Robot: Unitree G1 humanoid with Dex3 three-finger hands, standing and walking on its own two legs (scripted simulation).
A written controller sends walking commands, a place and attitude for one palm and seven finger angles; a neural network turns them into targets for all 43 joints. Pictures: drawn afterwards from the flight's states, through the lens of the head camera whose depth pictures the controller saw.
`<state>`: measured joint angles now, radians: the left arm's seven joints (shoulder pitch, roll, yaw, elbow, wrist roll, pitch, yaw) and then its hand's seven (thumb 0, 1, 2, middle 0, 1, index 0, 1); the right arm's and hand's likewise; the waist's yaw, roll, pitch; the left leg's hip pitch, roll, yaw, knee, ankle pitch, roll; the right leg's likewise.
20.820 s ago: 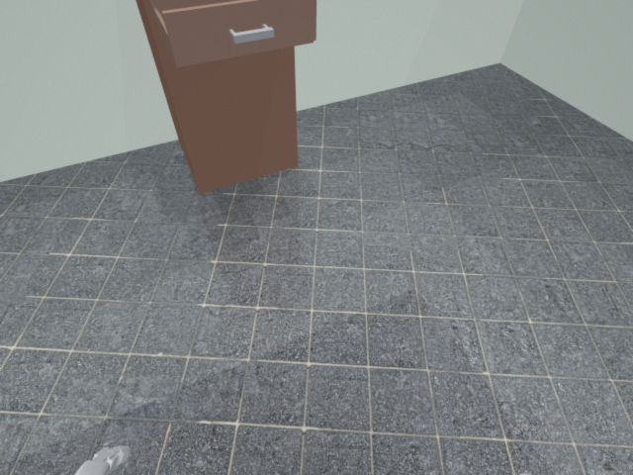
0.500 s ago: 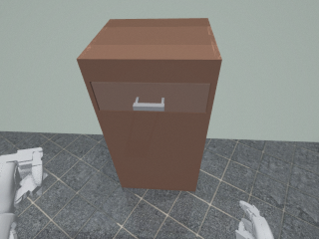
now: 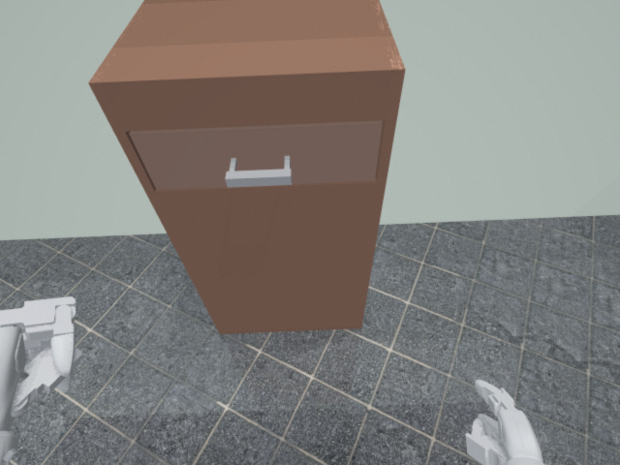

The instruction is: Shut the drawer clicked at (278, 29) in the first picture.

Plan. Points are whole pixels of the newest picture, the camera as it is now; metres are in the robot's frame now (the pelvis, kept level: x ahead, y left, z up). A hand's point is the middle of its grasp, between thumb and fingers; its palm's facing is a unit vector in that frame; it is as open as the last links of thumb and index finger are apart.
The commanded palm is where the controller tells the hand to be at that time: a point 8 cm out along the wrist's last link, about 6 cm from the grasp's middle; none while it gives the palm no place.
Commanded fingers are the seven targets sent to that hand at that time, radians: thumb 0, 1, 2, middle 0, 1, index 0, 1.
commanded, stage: step back with the hand held close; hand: left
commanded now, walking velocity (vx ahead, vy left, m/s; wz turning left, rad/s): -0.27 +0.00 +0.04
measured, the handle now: (259, 170) +0.60 +0.14 +0.01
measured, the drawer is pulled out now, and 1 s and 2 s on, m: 0.00 0.00 0.00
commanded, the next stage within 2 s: stop stepping back and stand still in 1.08 s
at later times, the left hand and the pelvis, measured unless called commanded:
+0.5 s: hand out of the picture +0.11 +0.25 +0.15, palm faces +0.36 -0.81 -0.46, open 3.2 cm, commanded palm +0.04 +0.29 +0.17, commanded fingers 0.00 0.90 0.90 -1.40 -1.60 -1.40 -1.60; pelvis -0.08 +0.01 -0.01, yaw +2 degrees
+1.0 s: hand out of the picture +0.00 +0.24 +0.17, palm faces +0.32 -0.79 -0.53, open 3.2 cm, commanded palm -0.06 +0.28 +0.17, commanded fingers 0.00 0.90 0.90 -1.40 -1.60 -1.40 -1.60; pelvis -0.17 +0.00 -0.02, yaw +3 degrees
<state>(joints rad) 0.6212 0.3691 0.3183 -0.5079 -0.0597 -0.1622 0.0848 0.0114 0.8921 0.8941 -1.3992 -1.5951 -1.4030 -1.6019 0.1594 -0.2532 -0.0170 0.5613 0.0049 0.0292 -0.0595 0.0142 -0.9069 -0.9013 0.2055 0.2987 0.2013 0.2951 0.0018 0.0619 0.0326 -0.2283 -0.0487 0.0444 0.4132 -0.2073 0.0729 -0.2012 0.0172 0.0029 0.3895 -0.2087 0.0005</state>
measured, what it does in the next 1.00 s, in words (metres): walks backwards: right foot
